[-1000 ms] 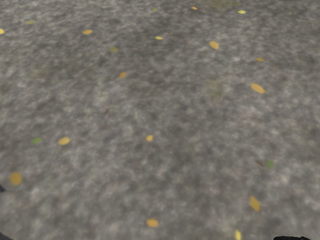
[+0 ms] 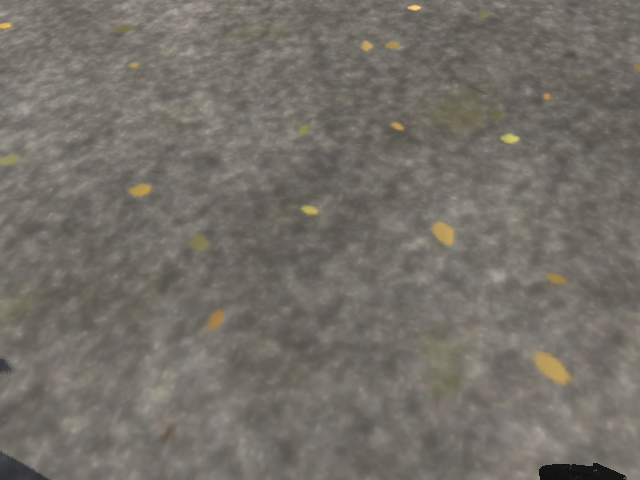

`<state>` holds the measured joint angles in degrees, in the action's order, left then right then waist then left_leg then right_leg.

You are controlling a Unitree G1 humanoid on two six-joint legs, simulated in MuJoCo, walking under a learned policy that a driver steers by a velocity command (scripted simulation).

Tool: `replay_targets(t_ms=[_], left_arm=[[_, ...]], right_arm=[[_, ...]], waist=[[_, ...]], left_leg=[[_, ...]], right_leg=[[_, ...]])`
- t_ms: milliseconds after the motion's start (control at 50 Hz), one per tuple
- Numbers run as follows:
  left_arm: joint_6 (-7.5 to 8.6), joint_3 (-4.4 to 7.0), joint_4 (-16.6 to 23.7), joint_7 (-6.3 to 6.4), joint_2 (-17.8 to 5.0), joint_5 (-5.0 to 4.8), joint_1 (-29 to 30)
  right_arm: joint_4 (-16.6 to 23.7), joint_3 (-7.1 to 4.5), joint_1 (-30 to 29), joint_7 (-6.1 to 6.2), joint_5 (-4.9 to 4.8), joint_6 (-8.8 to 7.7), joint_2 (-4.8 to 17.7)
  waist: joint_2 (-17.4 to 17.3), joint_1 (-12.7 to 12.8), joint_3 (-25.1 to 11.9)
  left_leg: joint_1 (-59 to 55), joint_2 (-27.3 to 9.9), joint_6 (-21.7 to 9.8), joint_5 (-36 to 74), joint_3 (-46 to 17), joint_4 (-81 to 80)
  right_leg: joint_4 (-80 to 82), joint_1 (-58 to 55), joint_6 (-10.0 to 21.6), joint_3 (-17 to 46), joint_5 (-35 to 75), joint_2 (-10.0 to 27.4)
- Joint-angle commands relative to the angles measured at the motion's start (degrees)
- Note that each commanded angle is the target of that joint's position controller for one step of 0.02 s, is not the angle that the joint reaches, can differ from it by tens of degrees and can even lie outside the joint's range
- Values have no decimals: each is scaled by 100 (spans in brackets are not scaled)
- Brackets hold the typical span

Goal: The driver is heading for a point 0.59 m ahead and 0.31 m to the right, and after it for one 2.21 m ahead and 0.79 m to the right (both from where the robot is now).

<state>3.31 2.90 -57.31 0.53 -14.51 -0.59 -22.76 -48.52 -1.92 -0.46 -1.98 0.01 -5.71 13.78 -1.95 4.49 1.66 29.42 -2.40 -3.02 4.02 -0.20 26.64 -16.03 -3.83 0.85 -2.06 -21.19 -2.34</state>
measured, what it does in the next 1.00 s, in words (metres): walks ahead, turning right: left foot, then right foot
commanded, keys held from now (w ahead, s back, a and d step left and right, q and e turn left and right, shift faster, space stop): e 0.40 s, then w+e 0.60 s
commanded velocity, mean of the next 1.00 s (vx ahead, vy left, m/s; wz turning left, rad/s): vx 0.26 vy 0.00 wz -0.50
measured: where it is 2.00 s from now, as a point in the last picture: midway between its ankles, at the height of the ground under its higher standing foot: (548, 394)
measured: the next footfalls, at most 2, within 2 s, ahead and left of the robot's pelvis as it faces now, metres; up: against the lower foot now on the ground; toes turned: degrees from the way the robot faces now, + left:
left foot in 0.02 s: +0.19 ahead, +0.12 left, +0.00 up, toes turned +1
right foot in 0.50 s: +0.11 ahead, -0.12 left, +0.00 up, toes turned -19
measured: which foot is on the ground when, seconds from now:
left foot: up 0.00-0.00, down 0.02-0.50, up 0.52-0.94, down 0.96-1.00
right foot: down 0.00-0.02, up 0.04-0.48, down 0.50-0.98, up 1.00-1.00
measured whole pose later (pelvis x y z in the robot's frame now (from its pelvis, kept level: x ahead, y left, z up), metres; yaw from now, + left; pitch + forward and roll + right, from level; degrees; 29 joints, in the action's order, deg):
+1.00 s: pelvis +0.30 -0.06 -0.01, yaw -32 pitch +3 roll +2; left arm 1.7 5.4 -46.1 1.9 -16.8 -1.0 -24.0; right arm -47.5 -4.0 -0.8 -2.0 -0.2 -7.4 16.3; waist 1.0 3.8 0.1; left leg 25.0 1.7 -0.6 -5.6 0.0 28.7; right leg -36.8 5.4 1.3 12.2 -29.5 -1.0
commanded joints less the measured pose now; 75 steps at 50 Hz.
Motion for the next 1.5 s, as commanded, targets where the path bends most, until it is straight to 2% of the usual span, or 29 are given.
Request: replay_targets(t_ms=[20, 40, 60, 80, 120, 180, 340, 440, 480, 500, 520, 540, 580, 640, 840, 940, 960, 980, 1000, 1020, 1040, 1060, 1100, 1160, 1380, 1420, 1460, 1480, 1500], left_arm=[[6, 92, 449, 49, -755, 68, 216], [57, -102, 431, 24, -97, 110, -563], [93, -28, 314, 20, -443, -8, -767], [68, 123, 472, 36, -875, -185, -263], [-120, 184, 584, 150, -784, -136, 294], [-467, 203, 693, 221, -421, -63, 61], [-607, 288, 1332, 84, -551, -13, 937], [-651, 345, 1530, -72, -591, -42, 1083], [-635, 439, 1303, -73, -713, -34, 564], [-609, 543, 1127, -21, -972, -70, 43], [-561, 690, 1153, 64, -1701, -92, -272], [-322, 614, 1315, -9, -1640, 50, -209], [-34, 487, 1477, 10, -1227, 45, 468], [6, 373, 1500, 97, -943, -22, 505], [17, 464, 1337, 146, -1118, -80, -166], [-88, 441, 1452, 154, -1046, -80, 92], [-88, 367, 1534, 139, -842, -34, 187], [-81, 236, 1702, 124, -502, 85, 235], [16, 140, 1952, 123, -113, -115, -467], [41, 262, 1748, 140, -781, -249, -458], [27, 328, 1797, 122, -1056, -225, 65], [6, 329, 1802, 128, -1002, -166, 298], [-34, 337, 1886, 65, -815, -115, 496], [-128, 264, 2087, 7, -525, -129, 677], [-82, 120, 2782, -351, -392, -82, 2149], [-86, 230, 2765, -336, -595, -24, 1792], [-133, 534, 2290, -218, -1157, -29, 134], [-154, 657, 2171, -102, -1840, 59, -484], [-100, 547, 2269, -119, -1673, 67, -529]], right_arm=[[-155, -412, 1665, 88, 191, -143, 1354], [-159, -451, 1936, 144, 236, -39, 1667], [-33, -347, 2008, 146, 127, 56, 1319], [57, -312, 1581, 168, 50, 119, 1146], [133, -192, 813, 234, 33, 158, 734], [103, -210, 382, 244, 189, 178, 743], [38, -350, 220, 463, 76, 377, 1117], [-14, -445, 355, 400, -106, 542, 1342], [-37, -411, 368, 355, -187, 573, 1124], [-36, -336, 352, 305, -136, 584, 792], [295, -250, 25, 233, 16, 528, 426], [484, -332, -509, 200, -27, 370, 723], [372, -455, -312, 147, -177, 170, 1103], [172, -474, -251, 155, -2, 40, 980], [499, -282, -1054, 4, -106, -73, 673], [320, -428, -56, -12, -122, -224, 1097], [161, -528, 660, 27, -72, -248, 1307], [59, -613, 1712, 82, 16, -236, 1678], [-103, -683, 2056, 52, 87, -157, 2037], [-18, -531, 1748, 30, -10, -155, 1418], [91, -433, 1437, 59, -43, -120, 1021], [128, -385, 1160, 71, -5, -86, 894], [81, -327, 954, 114, 75, -59, 713], [-24, -369, 1028, 140, 21, -125, 845], [-121, -456, 1653, 199, -150, 107, 1403], [-210, -473, 1781, 197, -202, 174, 1569], [-236, -357, 1703, 214, -176, 218, 1408], [-24, -122, 2138, 135, 13, 137, 724], [-149, -59, 2304, 62, -126, -5, 701]], waist=[[224, -1031, -1380], [-1213, -772, -2300], [-1000, -905, -3071], [-716, -863, -2399], [-241, -587, -1113], [-537, -211, -619], [-418, -351, -612], [-389, -336, -589], [-214, -125, -603], [496, 10, -490], [2049, -52, -238], [1535, 142, -152], [1109, -285, 48], [836, -367, -110], [917, 7, 210], [1210, -519, -141], [1088, -848, -632], [303, -1234, -1591], [-1950, -765, -2081], [-1308, -806, -1507], [-794, -880, -846], [-370, -766, -519], [-392, -597, -198], [-362, -547, -38], [-86, -868, 290], [-273, -495, -19], [-120, 486, -853], [1190, 323, -1759], [1372, 258, -2836]], left_leg=[[-3102, -595, -469, 2659, -502, 209], [-5246, -2274, -1483, 4514, -2242, 523], [-5275, -2488, -1756, 4305, -2754, 367], [-4528, -2234, -1577, 3292, -2097, 53], [-2834, -1678, -1149, 1838, -1152, -511], [-1241, -1432, -1096, 670, -400, -1203], [-1501, -1643, -1074, -675, 285, -1562], [-1927, -1790, -769, -1716, 361, -1232], [-1427, -1482, -390, -3060, 593, -706], [-770, -1040, -34, -3480, 1055, 516], [1259, -95, 476, -4242, 1391, 2625], [2051, 212, 385, -4070, 108, 3362], [2129, -145, 172, -2685, -273, 3251], [1566, -151, 286, -1507, -255, 2546], [529, 188, 528, -510, -240, 317], [-1095, 334, 255, -925, -105, -206], [-2210, 111, 49, -913, -256, -218], [-3842, -1003, -325, -1444, -1370, -85], [-5187, -2166, -1136, -2842, -4184, -931], [-4795, -2118, -1061, -3621, -4284, -1178], [-4094, -1898, -823, -3285, -3192, -1168], [-3407, -1637, -687, -2521, -2414, -1232], [-2627, -1308, -596, -1629, -1513, -1485], [-2395, -1320, -757, -850, -825, -1784], [-3157, -1348, -483, 1148, 868, -1512], [-3368, -1435, -465, 2879, 903, -766], [-2351, -1122, -206, 2824, 1116, 1360], [-113, -453, 122, -708, 1096, 3733], [626, 281, 172, -3869, -138, 5064]], right_leg=[[-2501, 1206, 230, 419, 3538, 745], [-4776, 3265, -200, 140, -866, -150], [-5806, 3481, -275, 1038, -2135, -165], [-6009, 3891, -279, 962, -1834, 136], [-5522, 3942, -394, 627, -1097, 584], [-4947, 2978, -440, 368, -558, 679], [-3326, 2783, -259, 116, 490, 800], [-2189, 2326, 40, -203, 268, 642], [-1430, 1400, 374, -398, 383, 338], [-711, 838, 728, 366, -16, 688], [-115, 118, 1629, 2919, -585, 2048], [563, 323, 2050, 4134, -1365, 2345], [669, 391, 1516, 3212, -1005, 2049], [667, 467, 1156, 2349, 257, 1591], [396, 914, 1050, 1966, 1025, 1336], [-494, 988, 798, 2281, 2003, 1244], [-1369, 1326, 606, 2053, 2335, 890], [-3163, 2244, 361, 1558, 1401, 443], [-4926, 4255, 56, 1106, -1406, -251], [-5771, 4871, 47, 1344, -1190, 212], [-5831, 5002, 84, 1186, -658, 463], [-5680, 4727, 89, 1046, -212, 701], [-5277, 4345, 117, 1012, 251, 981], [-4905, 4460, 54, 845, 503, 1098], [-2102, 3968, 284, -56, 1785, 652], [-1913, 3137, 539, -223, 1171, 249], [-1482, 559, 858, -130, 1682, 78], [-1605, -1799, 1549, 2187, 1607, 1750], [-586, -2165, 2176, 4515, 1116, 2774]])
Velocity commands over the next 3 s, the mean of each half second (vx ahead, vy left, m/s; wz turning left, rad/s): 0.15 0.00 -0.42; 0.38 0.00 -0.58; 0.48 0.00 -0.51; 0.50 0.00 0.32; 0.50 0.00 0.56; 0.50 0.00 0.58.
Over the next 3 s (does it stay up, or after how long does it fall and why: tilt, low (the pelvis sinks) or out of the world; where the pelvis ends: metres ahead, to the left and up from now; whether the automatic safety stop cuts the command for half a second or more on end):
stays up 1.23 -0.61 -0.01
